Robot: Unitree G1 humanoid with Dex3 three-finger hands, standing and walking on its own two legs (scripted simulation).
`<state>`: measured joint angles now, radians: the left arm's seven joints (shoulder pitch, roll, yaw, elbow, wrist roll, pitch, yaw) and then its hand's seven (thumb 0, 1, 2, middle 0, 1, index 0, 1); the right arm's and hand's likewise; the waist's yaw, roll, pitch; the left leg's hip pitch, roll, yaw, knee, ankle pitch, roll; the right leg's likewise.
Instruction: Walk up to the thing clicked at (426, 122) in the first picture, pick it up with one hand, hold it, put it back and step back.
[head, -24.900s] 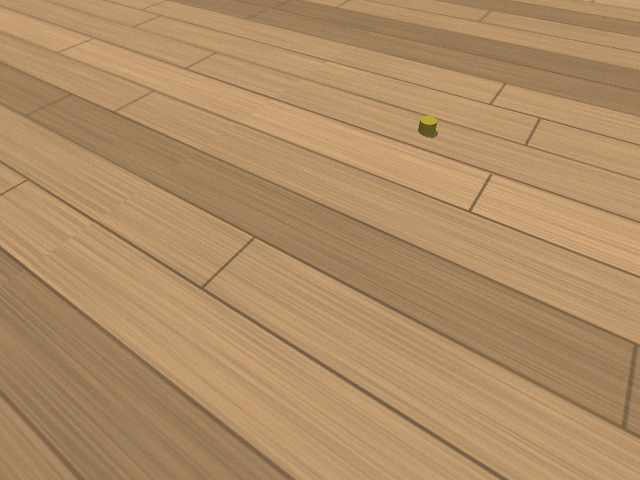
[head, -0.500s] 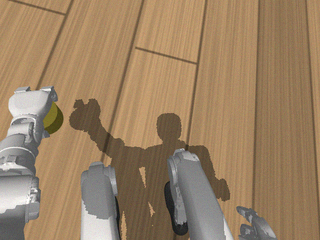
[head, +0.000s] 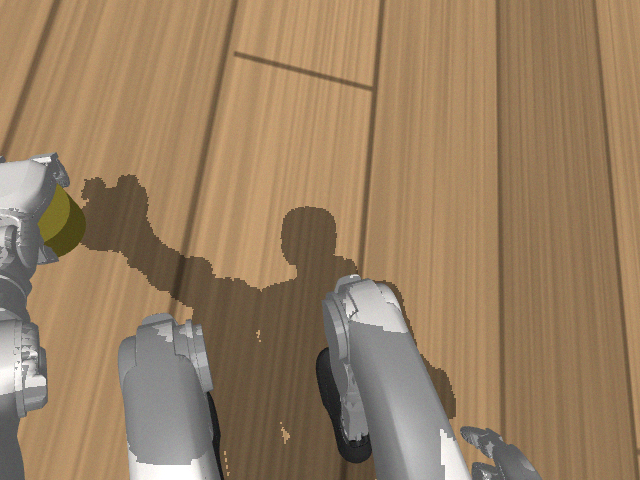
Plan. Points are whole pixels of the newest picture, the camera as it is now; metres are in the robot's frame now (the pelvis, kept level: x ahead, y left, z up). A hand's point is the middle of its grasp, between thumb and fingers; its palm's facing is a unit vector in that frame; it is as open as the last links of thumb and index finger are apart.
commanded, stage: crouch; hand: left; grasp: from above
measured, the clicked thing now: (37, 218) +0.48 +0.30 -0.19
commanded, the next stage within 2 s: lower in 0.36 s
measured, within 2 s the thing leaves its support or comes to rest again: neither
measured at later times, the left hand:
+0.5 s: hand (41, 221) +0.47 +0.30 -0.20, palm faces -0.45 -0.07 -0.89, open 11.5 cm
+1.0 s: hand (60, 230) +0.48 +0.29 -0.25, palm faces -0.46 -0.08 -0.88, open 11.5 cm
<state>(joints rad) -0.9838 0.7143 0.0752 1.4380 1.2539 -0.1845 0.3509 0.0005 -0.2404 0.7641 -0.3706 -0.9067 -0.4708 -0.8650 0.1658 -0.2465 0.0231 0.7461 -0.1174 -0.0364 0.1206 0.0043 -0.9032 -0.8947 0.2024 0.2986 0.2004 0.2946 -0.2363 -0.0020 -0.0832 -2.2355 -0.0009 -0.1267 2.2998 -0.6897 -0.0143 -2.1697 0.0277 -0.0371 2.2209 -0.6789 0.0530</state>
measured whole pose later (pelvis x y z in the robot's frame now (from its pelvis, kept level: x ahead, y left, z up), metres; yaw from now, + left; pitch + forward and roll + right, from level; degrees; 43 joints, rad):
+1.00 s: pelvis +0.00 +0.00 -0.05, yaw -4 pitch +32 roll -10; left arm -1.05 0.89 0.13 1.62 1.32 -0.24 0.48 0.00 -0.24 0.76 -0.38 -0.90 -0.48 -0.86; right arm 0.14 -0.28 0.15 0.72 -0.19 -0.08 0.15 0.00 -0.91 -0.89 0.20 0.30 0.20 0.30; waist -0.31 -0.06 0.04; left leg -2.36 -0.01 -0.20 2.50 -0.71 -0.03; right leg -2.28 0.05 -0.09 2.37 -0.68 0.06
